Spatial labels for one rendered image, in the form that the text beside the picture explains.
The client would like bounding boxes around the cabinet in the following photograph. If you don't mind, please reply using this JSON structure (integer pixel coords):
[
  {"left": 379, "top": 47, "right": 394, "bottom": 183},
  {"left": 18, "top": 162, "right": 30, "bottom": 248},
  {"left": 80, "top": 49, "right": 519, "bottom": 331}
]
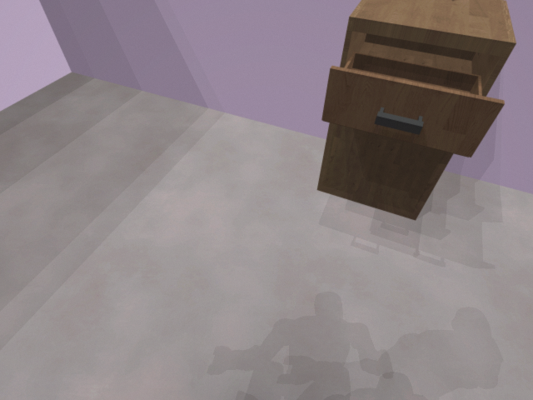
[{"left": 317, "top": 0, "right": 516, "bottom": 220}]

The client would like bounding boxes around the handle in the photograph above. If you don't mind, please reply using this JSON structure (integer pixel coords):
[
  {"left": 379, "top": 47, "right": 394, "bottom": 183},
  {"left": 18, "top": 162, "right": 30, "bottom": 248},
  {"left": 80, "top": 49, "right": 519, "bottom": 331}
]
[{"left": 374, "top": 107, "right": 424, "bottom": 135}]

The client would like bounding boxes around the drawer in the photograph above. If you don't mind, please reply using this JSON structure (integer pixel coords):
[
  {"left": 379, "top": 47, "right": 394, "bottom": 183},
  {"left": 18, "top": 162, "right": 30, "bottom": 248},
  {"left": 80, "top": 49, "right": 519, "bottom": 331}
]
[{"left": 322, "top": 52, "right": 505, "bottom": 158}]

